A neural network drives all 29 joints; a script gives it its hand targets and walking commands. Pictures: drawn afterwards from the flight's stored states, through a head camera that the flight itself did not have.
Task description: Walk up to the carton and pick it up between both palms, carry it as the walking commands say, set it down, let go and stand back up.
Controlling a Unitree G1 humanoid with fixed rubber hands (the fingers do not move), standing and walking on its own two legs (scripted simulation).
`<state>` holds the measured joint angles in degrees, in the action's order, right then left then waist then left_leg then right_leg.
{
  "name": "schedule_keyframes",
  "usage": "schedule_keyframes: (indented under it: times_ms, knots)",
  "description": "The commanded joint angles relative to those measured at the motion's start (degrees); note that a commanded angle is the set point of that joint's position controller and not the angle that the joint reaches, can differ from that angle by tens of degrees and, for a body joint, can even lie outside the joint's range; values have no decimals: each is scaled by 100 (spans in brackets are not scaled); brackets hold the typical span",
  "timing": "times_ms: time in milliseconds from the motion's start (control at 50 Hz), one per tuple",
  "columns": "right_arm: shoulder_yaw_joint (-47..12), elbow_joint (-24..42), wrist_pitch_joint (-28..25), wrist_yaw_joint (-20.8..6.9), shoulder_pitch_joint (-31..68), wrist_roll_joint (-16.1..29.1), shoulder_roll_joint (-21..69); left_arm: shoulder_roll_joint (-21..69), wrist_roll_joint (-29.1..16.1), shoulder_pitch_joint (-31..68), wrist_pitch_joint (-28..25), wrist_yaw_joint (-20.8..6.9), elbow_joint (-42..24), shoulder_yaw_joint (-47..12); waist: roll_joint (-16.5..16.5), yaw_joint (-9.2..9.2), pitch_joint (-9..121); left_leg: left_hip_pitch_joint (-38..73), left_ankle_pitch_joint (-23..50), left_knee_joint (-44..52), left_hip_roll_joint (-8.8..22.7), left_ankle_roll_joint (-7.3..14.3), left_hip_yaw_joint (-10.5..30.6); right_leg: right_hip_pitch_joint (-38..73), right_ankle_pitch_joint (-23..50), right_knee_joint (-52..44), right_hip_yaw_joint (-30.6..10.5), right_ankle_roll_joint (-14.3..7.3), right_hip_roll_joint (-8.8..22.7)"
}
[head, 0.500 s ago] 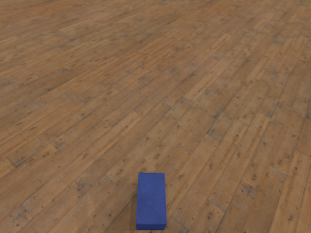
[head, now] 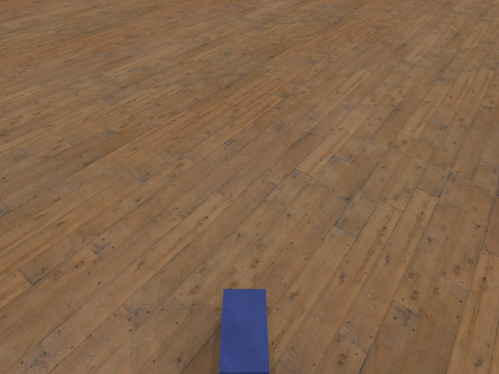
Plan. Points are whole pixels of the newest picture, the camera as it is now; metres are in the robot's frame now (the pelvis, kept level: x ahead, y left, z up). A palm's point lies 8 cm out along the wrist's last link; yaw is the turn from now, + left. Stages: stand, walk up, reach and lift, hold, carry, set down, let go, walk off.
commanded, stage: walk up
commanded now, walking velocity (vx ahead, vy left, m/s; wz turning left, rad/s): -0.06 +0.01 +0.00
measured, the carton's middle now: (244, 335) +0.42 +0.03 -0.68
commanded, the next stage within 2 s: stand in 1.10 s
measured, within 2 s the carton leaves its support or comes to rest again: neither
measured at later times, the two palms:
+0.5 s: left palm out of the picture -0.02 +0.22 -0.13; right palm out of the picture +0.00 -0.23 -0.13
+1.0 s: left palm out of the picture -0.03 +0.22 -0.13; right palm out of the picture -0.02 -0.22 -0.13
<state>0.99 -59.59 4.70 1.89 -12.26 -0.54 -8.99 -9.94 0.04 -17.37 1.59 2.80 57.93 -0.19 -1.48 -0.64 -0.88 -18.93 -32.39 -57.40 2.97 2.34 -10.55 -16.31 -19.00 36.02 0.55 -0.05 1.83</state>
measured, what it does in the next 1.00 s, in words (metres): steps on the spot: left foot, then right foot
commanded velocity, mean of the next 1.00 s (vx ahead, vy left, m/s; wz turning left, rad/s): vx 0.00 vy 0.00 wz -0.02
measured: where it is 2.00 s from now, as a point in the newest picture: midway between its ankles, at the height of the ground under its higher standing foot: outside the picture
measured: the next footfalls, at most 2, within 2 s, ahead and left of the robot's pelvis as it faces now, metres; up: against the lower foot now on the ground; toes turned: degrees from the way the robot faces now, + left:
left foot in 0.08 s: +0.01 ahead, +0.11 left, +0.00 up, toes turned +1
right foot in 0.44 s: +0.00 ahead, -0.13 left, +0.00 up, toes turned +5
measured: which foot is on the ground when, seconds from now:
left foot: up 0.00-0.06, down 0.08-1.00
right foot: down 0.00-0.10, up 0.12-0.42, down 0.44-1.00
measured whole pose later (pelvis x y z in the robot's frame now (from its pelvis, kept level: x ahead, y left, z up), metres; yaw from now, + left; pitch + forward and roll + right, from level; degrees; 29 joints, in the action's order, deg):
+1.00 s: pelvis -0.05 +0.00 +0.01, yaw +0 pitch -1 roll +0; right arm 1.0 -60.1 1.5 1.9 -12.7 -1.1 -8.9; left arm -9.0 0.0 -17.1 -0.5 1.3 58.3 -0.2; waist -0.6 -0.6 -0.7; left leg -13.5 -12.7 -26.8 2.9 2.1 -11.7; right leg -13.5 -13.8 27.9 1.5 0.0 1.3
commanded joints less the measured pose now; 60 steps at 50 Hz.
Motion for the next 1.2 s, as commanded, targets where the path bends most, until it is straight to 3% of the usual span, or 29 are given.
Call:
schedule_keyframes:
  times_ms: [0,20,40,60,80,100,120,140,180,220,240,300,320,380,400,420,440,460,520,580,700,960,1180]
  knots:
    - [165,313,-188,64,-69,43,-241,-865,185,-223,-53,50,-103,540,-853,191,105,325,246,2350,-173,-255,726,469,2833,-1668,-1466,-730,1131]
    - [138,141,-268,72,-453,42,-177,-751,119,-280,-66,14,-3,495,-790,76,514,1055,990,3238,-171,-270,660,463,2351,-1640,-1339,-598,973]
    - [156,-14,-368,73,-871,24,-362,-712,65,-220,-102,-27,-27,442,-538,-83,833,1850,1926,3871,126,-253,641,207,1768,-1408,-1095,-433,803]
    - [209,-111,-432,79,-1099,-58,-714,-476,50,-243,-147,-65,-157,341,361,-168,932,2243,1844,4267,881,-88,1377,-360,953,-891,-663,-227,431]
    - [314,-23,-419,57,-866,-78,-1115,-297,79,-155,-143,-91,-325,248,1364,-171,507,2072,1426,4672,1622,315,2105,-1096,-84,-327,10,6,-38]
    - [262,46,-396,33,-866,-75,-1141,-412,91,32,-76,-87,-412,309,1400,-100,143,1487,1508,4766,2046,540,2306,-1147,-841,590,-125,16,114]
    - [203,96,-400,56,-756,-97,-1002,-428,109,-11,-30,-99,-330,352,988,-44,-65,1306,1652,4772,2033,515,2165,-1240,-803,1144,-233,77,134]
    - [184,127,-420,83,-591,-90,-945,-417,139,-80,-21,-120,-271,347,807,36,-63,1336,1967,4654,1925,477,1831,-1364,-668,1505,-230,78,128]
    - [134,132,-520,71,-418,-67,-745,-317,158,-346,-74,-166,-73,314,634,123,360,1654,2782,4280,1590,361,1284,-1186,-299,1439,-262,68,135]
    - [134,103,-576,46,-453,-80,-763,-346,155,-370,-82,-182,-9,306,846,126,550,1821,3663,4036,1451,334,870,-928,-296,1209,-149,103,101]
    - [152,90,-567,46,-516,-100,-739,-321,154,-282,-60,-180,-2,296,805,77,557,1884,3464,4070,1446,384,833,-851,-391,993,-107,139,77]
    - [232,111,-509,56,-510,-136,-819,-301,138,-141,-11,-160,-98,261,1122,14,262,1629,2649,4186,1460,493,867,-736,-503,466,21,148,54]
    - [248,123,-492,64,-540,-138,-847,-313,131,-89,-28,-153,-137,254,1044,-6,251,1712,2614,4120,1430,503,887,-656,-473,117,38,138,38]
    - [228,89,-452,19,-468,-112,-712,-230,98,-363,-181,-98,-45,219,761,155,296,1524,2568,3776,1132,310,860,58,619,-1437,137,75,34]
    - [242,120,-448,-3,-522,-87,-625,-378,99,-399,-217,-101,-47,245,518,148,250,1310,2097,3637,880,145,748,293,1102,-1568,-148,-16,280]
    - [239,181,-444,-20,-560,-51,-499,-512,115,-351,-241,-106,-90,265,30,97,185,1104,1573,3469,580,5,564,308,1589,-1654,-636,-174,631]
    - [225,178,-432,-28,-590,-58,-431,-620,128,-64,-255,-130,-104,265,-326,-40,-4,1207,1618,3382,327,-151,503,-49,1700,-1794,-949,-275,712]
    - [201,113,-434,-19,-721,-67,-439,-588,113,-21,-283,-129,-126,267,-371,-112,12,1412,1855,3394,327,-208,550,-111,1789,-1811,-935,-308,689]
    - [178,58,-466,-32,-710,-45,-518,-452,104,-84,-349,-124,-171,246,-212,-74,272,1602,2087,3519,453,-122,637,-23,1824,-1664,-639,-215,540]
    - [165,64,-468,-28,-641,-42,-538,-437,114,-114,-354,-121,-175,238,-17,-56,316,1594,2089,3523,476,-71,655,-8,1636,-1664,-597,-219,508]
    - [142,59,-493,-29,-648,-56,-569,-471,121,-20,-343,-117,-180,263,-4,-46,184,1431,2085,3613,537,-66,719,-52,1546,-1597,-513,-227,475]
    - [163,28,-470,-18,-530,-93,-703,-427,187,-94,-300,-144,-123,271,381,46,-194,1062,1273,3931,751,1,851,-326,503,-1494,-245,-138,248]
    - [155,92,-527,-32,-476,-75,-747,-602,170,53,-360,-133,-119,295,133,7,25,1208,1722,3714,660,-16,723,-196,1302,-1421,-314,-169,372]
